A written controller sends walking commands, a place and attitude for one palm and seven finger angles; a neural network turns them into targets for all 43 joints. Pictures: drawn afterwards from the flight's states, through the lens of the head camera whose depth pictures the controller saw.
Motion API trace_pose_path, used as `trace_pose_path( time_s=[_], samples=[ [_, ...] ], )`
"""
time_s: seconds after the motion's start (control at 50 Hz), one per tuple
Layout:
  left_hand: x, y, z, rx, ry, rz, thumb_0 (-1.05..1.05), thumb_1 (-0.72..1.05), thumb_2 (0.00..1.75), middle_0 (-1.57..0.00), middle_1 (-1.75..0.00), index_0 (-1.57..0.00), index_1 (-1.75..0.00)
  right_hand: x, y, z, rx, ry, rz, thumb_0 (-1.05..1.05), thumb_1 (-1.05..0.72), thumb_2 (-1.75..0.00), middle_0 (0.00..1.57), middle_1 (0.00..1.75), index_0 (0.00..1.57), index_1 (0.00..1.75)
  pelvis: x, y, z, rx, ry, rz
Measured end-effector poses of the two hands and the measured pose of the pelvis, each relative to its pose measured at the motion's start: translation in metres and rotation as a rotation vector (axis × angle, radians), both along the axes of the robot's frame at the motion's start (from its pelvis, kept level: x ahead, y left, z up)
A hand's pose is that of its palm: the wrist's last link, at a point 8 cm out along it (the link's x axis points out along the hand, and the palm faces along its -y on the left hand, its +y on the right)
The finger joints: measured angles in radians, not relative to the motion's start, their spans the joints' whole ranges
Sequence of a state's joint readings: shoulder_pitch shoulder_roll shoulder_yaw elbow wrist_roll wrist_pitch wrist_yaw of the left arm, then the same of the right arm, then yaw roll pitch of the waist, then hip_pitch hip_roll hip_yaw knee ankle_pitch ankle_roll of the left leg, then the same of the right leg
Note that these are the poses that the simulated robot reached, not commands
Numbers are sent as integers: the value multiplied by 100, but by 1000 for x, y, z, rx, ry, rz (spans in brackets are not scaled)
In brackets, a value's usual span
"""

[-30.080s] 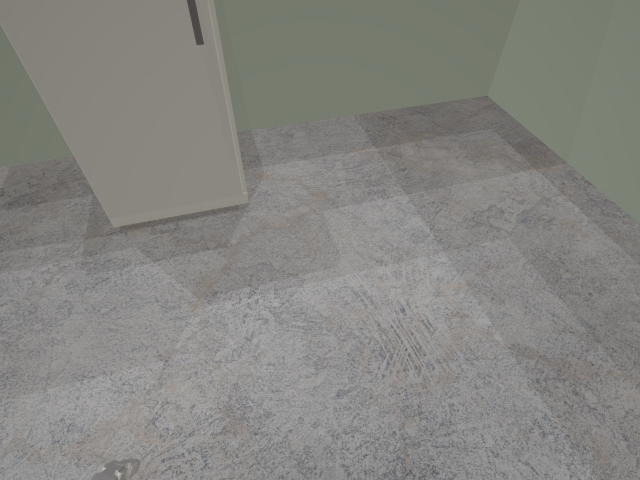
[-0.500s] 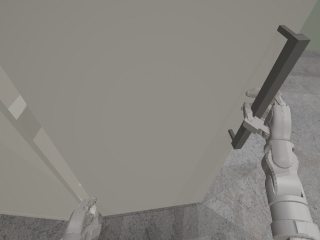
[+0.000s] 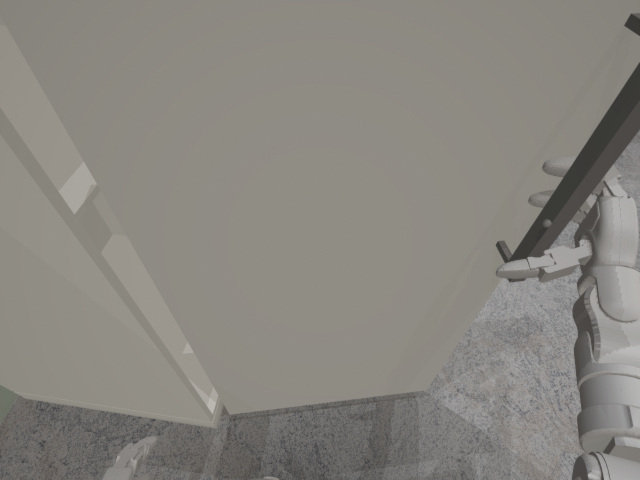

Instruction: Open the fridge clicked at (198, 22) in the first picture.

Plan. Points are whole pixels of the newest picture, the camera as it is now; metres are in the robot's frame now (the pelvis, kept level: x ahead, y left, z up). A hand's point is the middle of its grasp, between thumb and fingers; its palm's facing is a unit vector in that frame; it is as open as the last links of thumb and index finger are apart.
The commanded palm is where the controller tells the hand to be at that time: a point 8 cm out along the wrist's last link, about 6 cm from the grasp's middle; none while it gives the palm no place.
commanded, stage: loosen the grip on the handle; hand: right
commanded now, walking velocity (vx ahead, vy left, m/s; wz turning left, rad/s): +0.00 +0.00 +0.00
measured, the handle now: (562, 178) +0.43 -0.24 +0.18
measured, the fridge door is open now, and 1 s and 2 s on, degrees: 75 75 75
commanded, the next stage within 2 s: slip the hand off the handle in 0.08 s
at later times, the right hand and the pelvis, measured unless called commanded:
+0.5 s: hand (607, 226) +0.39 -0.29 +0.15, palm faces +0.25 +0.95 -0.19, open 14.7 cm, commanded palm +0.36 -0.33 +0.15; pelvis +0.05 -0.03 +0.00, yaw -2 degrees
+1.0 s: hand out of the picture +0.36 -0.32 +0.14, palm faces +0.23 +0.95 -0.19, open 14.6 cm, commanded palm +0.31 -0.36 +0.15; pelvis +0.04 -0.03 +0.00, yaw -1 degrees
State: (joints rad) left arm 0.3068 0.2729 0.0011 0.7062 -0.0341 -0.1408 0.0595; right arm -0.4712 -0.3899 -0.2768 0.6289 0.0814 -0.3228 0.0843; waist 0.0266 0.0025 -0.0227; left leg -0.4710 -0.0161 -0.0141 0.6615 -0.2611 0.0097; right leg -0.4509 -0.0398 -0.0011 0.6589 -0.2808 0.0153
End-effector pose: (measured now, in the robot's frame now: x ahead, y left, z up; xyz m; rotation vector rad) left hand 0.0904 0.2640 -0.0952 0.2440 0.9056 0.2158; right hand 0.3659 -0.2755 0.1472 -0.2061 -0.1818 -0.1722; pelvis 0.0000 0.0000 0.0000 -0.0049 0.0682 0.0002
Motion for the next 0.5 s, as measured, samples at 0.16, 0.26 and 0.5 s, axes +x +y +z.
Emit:
trace_pose_path(
  time_s=[0.16, 0.26, 0.5],
  samples=[
    [41, -18, 0, -26, -46, -42, 2, 91, 90, -20, -30, -20, -30, 1, -13, 3, -4, -28, -43, -1, 53, -21, 37, 124, 28, 119, 25, -7, 1, 3, 24, -2],
    [76, -31, 3, -32, -80, -83, 1, 91, 90, -20, -30, -20, -30, 4, -29, -2, 5, 3, -64, -1, 54, -20, 33, 121, 27, 116, 36, -12, 1, 5, 42, -14],
    [112, -48, 11, -18, -123, -119, 1, 91, 90, -20, -30, -20, -30, -7, -64, 5, -7, -33, -57, -1, 55, -20, 26, 116, 26, 115, 52, -25, -1, 21, 60, -28]
  ],
)
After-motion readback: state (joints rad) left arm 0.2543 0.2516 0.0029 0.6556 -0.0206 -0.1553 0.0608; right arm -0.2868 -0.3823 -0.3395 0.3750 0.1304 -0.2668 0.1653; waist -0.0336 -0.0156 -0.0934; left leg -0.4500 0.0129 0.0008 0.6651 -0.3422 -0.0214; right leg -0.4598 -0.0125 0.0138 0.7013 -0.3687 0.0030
